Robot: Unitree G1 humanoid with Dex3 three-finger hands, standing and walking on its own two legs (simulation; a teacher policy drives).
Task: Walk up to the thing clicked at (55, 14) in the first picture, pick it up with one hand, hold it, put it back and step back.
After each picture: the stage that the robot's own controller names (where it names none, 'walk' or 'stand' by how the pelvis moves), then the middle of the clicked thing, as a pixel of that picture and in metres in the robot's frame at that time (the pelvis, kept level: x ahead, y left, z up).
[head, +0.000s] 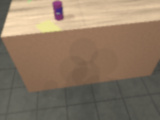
stand; (58, 10) +1.00 +0.17 -0.06
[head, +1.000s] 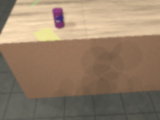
walk; (58, 18) +0.90 +0.20 -0.05
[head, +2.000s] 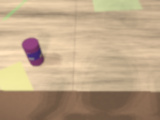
stand; (33, 52) +0.49 +0.25 -0.03
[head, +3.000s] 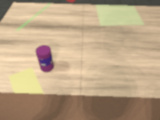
walk; (45, 59) +0.53 +0.19 -0.04
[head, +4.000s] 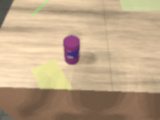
walk; (71, 50) +0.50 +0.05 -0.03
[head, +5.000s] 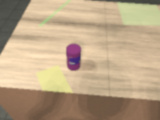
stand; (73, 57) +0.52 +0.06 -0.05
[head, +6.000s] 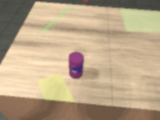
walk; (76, 65) +0.49 +0.03 -0.06
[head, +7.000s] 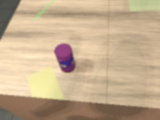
walk; (65, 58) +0.46 +0.10 -0.03
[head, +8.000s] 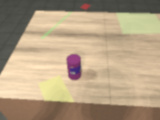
stand; (74, 67) +0.51 +0.05 -0.06
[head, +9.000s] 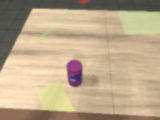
stand; (74, 73) +0.46 +0.06 -0.06
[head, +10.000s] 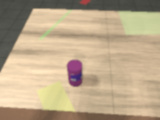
stand; (75, 73) +0.46 +0.04 -0.06
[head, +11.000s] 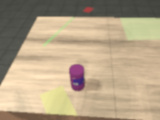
rise first; (77, 78) +0.45 +0.06 -0.06
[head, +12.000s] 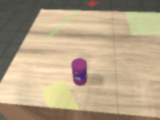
go down; (79, 72) +0.46 +0.05 -0.05
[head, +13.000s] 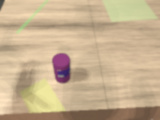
go down; (62, 68) +0.45 +0.06 -0.02
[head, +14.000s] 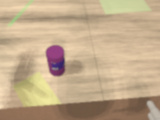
go down; (56, 61) +0.47 +0.05 -0.01
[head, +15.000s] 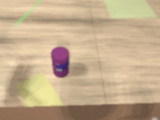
go down; (60, 62) +0.46 +0.06 -0.01
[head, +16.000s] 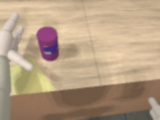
close in; (48, 45) +0.49 +0.06 +0.01
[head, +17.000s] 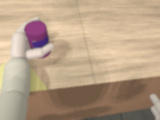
close; (38, 40) +0.49 +0.07 +0.04
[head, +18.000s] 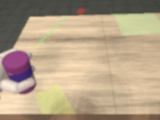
lift; (20, 73) +0.32 +0.19 +0.16
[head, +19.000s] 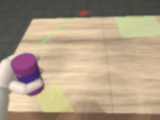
hold; (29, 75) +0.32 +0.16 +0.15
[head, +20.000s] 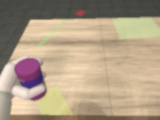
hold; (32, 80) +0.31 +0.16 +0.14
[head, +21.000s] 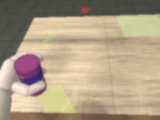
hold; (31, 76) +0.31 +0.16 +0.15
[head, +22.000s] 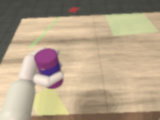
crouch; (50, 69) +0.35 +0.10 +0.13
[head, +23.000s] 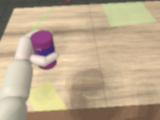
lower; (44, 50) +0.43 +0.11 +0.12
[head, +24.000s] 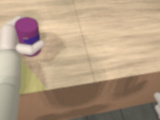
lower; (29, 38) +0.50 +0.09 +0.05
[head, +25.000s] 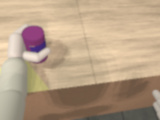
lower; (36, 45) +0.48 +0.08 +0.03
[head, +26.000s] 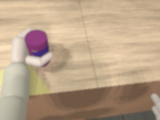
lower; (38, 49) +0.46 +0.08 +0.03
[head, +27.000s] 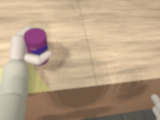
lower; (37, 48) +0.47 +0.08 +0.03
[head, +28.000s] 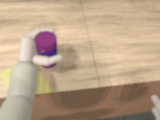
open; (47, 50) +0.46 +0.06 +0.03
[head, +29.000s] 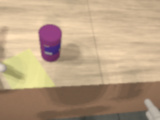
rise; (50, 44) +0.46 +0.06 +0.04
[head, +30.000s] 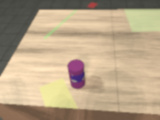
sink last; (76, 74) +0.44 +0.06 -0.01
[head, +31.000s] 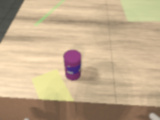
stand; (72, 65) +0.44 +0.06 +0.00
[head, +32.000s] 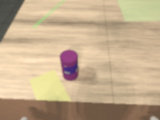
stand; (69, 66) +0.45 +0.07 +0.01
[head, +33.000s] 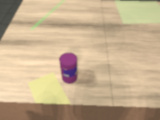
stand; (69, 68) +0.44 +0.06 +0.00
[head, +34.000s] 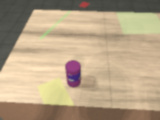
stand; (73, 74) +0.46 +0.06 -0.06
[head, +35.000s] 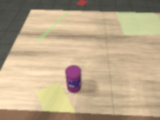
stand; (73, 79) +0.43 +0.05 -0.06
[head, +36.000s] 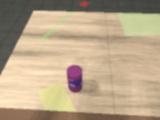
stand; (74, 79) +0.43 +0.05 -0.06
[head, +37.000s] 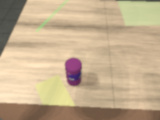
walk; (73, 72) +0.43 +0.05 -0.06
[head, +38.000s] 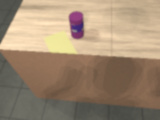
walk; (76, 25) +0.64 +0.08 -0.04
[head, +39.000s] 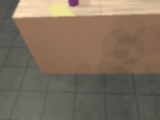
walk; out of the picture +0.96 +0.08 -0.05
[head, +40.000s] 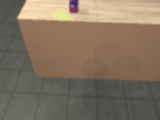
stand; (73, 3) +1.05 +0.06 -0.05
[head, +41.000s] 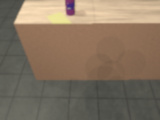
stand; (70, 5) +1.03 +0.08 -0.06
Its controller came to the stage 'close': yes
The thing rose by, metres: 0.20
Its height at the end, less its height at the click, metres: +0.00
